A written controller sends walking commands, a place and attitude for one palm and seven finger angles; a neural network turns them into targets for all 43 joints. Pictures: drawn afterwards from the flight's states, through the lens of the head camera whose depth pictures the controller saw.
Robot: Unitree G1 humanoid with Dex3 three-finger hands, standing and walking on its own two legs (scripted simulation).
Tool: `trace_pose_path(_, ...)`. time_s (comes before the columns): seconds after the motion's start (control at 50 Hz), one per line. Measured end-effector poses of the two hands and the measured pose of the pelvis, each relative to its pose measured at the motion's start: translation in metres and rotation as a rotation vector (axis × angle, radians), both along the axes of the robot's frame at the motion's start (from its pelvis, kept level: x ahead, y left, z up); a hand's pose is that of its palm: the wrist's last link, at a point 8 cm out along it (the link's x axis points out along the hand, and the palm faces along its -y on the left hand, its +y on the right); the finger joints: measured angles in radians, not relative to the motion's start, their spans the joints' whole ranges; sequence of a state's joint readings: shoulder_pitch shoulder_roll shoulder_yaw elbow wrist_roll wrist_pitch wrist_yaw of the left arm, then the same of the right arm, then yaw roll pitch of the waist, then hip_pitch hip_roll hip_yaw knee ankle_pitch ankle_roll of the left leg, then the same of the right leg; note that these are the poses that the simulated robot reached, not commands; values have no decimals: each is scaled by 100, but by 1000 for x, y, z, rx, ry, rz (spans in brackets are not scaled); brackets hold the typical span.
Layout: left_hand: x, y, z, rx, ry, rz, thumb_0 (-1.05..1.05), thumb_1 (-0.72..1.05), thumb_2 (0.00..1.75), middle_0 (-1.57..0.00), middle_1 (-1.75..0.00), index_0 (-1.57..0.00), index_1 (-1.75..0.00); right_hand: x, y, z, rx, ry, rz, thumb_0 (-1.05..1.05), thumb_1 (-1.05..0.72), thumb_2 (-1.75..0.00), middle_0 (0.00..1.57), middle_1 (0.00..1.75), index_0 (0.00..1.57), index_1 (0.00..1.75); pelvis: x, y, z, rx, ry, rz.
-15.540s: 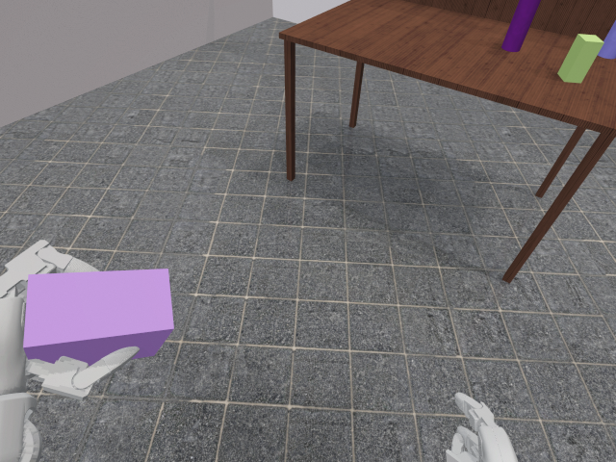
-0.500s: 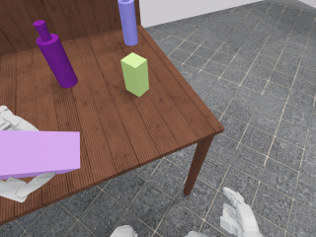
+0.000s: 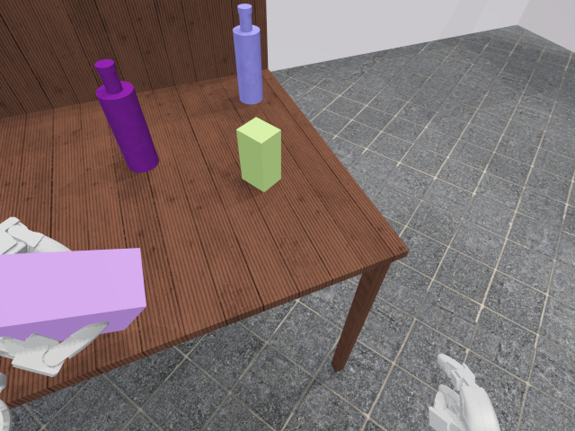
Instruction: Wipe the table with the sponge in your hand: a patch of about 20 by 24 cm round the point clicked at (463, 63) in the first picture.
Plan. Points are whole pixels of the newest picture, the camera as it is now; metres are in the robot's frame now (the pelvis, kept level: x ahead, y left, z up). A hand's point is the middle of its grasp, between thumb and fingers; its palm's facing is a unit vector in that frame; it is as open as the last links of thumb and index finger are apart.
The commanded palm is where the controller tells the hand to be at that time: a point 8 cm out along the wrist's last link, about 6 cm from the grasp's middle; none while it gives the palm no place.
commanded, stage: come to a stop and stand still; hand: left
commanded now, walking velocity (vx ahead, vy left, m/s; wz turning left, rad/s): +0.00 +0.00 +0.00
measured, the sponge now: (92, 296) +0.22 +0.22 +0.14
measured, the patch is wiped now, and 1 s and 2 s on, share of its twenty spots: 0.00 0.00 0.00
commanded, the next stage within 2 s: look again from close up in 0.48 s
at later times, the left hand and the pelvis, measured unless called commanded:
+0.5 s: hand (43, 283) +0.22 +0.27 +0.16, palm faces +0.40 -0.84 -0.38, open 9.9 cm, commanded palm +0.17 +0.30 +0.18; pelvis +0.00 +0.02 +0.00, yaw +0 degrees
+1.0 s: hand (37, 282) +0.22 +0.28 +0.16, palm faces +0.37 -0.85 -0.37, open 9.9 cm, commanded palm +0.17 +0.30 +0.18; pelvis +0.00 +0.03 +0.00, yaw -1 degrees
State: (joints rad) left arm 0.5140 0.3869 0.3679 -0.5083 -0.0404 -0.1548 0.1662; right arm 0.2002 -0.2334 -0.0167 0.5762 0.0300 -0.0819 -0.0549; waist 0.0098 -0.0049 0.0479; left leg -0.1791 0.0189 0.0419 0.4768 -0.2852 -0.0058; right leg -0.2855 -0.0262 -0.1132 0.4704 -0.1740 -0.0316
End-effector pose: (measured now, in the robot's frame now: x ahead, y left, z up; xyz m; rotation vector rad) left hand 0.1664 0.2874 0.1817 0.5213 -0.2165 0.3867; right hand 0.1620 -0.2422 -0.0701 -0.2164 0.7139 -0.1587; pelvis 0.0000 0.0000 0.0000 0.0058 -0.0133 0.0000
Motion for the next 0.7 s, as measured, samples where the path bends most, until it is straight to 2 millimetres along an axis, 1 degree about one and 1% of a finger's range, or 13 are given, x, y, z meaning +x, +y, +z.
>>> trace_pose_path(0.06, -3, 7, -5, -50, -18, 29, -1, -49, 104, -77, -135, -77, -135, 0, 20, -3, 22, 5, 38, 1, -91, -90, 20, 30, 20, 30, -1, 5, 0, -5, -7, 3)
trace_pose_path(0.14, -1, 10, -9, -102, -36, 31, -1, -49, 104, -77, -135, -77, -135, -1, 43, -3, 50, 7, 74, 1, -91, -90, 20, 30, 20, 30, -2, 11, 1, -8, -13, 1)
trace_pose_path(0.2, 4, 11, -9, -110, -42, 14, -1, -49, 104, -77, -135, -77, -135, -1, 54, -2, 66, 2, 83, 1, -90, -90, 21, 30, 20, 30, -3, 15, 2, -10, -15, 0)
trace_pose_path(0.26, 8, 13, -6, -95, -40, -5, -1, -49, 104, -77, -135, -77, -135, -2, 59, -1, 76, -1, 79, 1, -90, -90, 21, 30, 21, 30, -2, 18, 3, -12, -14, -1)
trace_pose_path(0.34, 12, 16, -3, -75, -30, -23, -1, -49, 104, -77, -135, -77, -135, -3, 56, 0, 71, 3, 64, 1, -90, -90, 21, 30, 21, 30, 0, 20, 3, -13, -11, -5)
trace_pose_path(0.58, 14, 16, -6, -73, -12, -23, -1, -49, 104, -77, -135, -77, -135, -3, 30, 1, 12, 24, 17, 1, -90, -90, 20, 30, 20, 30, 5, 20, 3, -16, -8, -1)
trace_pose_path(0.6, 17, 19, 0, -1, -21, -30, -1, -49, 104, -77, -135, -77, -135, -2, 29, 1, -6, 20, 37, 1, -91, -90, 20, 30, 20, 30, 4, 18, 2, -17, -6, 0)
trace_pose_path(0.62, 22, 27, 8, 60, -57, -35, -1, -49, 104, -78, -135, -77, -135, -3, 28, 0, -18, 22, 59, 1, -91, -90, 20, 30, 20, 30, 1, 16, 1, -17, -2, 1)
trace_pose_path(0.64, 27, 36, 13, 84, -91, -25, -1, -49, 104, -78, -135, -77, -135, -4, 29, -1, -21, 28, 76, 1, -91, -90, 20, 30, 20, 30, -2, 15, 0, -15, 0, -6)
trace_pose_path(0.68, 33, 49, 16, 59, -131, 5, -1, -49, 104, -77, -135, -77, -135, -6, 30, -1, -7, 22, 90, 1, -91, -90, 20, 30, 20, 30, -5, 15, 0, -10, -3, -23)
trace_pose_path(0.7, 35, 49, 14, 33, -136, 10, -1, -49, 104, -77, -135, -77, -135, -7, 30, 0, 4, 11, 87, 1, -91, -90, 20, 30, 20, 30, -5, 16, 0, -8, -5, -30)
